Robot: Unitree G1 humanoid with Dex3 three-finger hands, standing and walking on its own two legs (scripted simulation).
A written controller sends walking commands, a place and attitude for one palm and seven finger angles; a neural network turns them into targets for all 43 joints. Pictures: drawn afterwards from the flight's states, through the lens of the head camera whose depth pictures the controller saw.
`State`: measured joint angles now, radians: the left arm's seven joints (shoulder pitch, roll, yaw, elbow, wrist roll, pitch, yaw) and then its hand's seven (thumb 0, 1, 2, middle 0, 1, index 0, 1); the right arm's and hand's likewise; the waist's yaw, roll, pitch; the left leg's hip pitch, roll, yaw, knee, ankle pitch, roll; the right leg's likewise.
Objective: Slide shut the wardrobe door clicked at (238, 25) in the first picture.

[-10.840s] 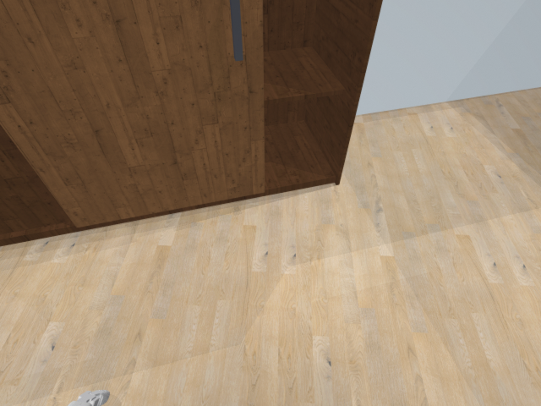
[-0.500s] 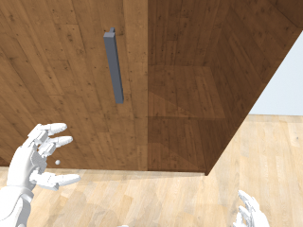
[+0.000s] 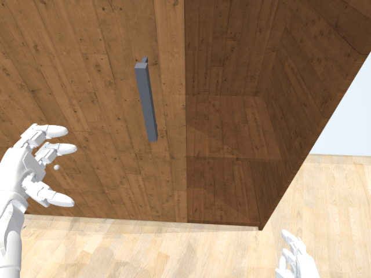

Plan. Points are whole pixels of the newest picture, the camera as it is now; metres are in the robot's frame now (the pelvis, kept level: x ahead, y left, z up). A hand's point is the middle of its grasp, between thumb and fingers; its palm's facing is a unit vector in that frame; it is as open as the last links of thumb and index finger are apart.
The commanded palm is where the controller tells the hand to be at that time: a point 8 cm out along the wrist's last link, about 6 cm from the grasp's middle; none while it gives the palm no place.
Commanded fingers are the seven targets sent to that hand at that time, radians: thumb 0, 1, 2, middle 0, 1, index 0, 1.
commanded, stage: raise the hand with hooked fingers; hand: left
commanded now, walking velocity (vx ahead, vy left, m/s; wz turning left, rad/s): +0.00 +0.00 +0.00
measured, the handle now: (149, 102) +0.51 +0.15 +0.12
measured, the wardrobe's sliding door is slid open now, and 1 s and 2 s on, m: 0.39 0.39 0.39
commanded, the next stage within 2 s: move the hooked fingers beside the handle in 0.52 s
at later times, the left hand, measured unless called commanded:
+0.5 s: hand (64, 162) +0.28 +0.26 +0.14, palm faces +0.11 -0.99 -0.05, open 14.0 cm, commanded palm +0.24 +0.31 +0.15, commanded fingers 0.00 -0.50 0.30 -0.30 -1.20 -0.30 -1.20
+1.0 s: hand (81, 146) +0.32 +0.25 +0.14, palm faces +0.06 -1.00 -0.03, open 14.0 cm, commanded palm +0.29 +0.29 +0.14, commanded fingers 0.00 -0.50 0.30 -0.30 -1.20 -0.30 -1.20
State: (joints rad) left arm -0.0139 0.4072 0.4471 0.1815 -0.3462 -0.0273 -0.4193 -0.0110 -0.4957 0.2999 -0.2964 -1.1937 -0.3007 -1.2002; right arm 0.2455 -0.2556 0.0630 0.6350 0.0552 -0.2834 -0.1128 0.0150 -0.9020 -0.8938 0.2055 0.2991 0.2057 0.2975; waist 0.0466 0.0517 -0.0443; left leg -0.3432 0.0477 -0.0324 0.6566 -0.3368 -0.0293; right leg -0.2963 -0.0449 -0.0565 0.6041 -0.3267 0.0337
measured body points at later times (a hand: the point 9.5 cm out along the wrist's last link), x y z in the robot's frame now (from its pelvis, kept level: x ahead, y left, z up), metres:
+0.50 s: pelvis +0.00 -0.01 +0.00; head +0.00 -0.03 +0.45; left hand +0.27 +0.32 +0.15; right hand +0.17 -0.25 -0.07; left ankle +0.00 +0.14 -0.73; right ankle -0.01 -0.14 -0.73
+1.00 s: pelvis +0.00 +0.00 +0.00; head +0.01 -0.02 +0.45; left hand +0.31 +0.30 +0.14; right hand +0.16 -0.25 -0.08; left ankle +0.00 +0.14 -0.73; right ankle -0.01 -0.14 -0.73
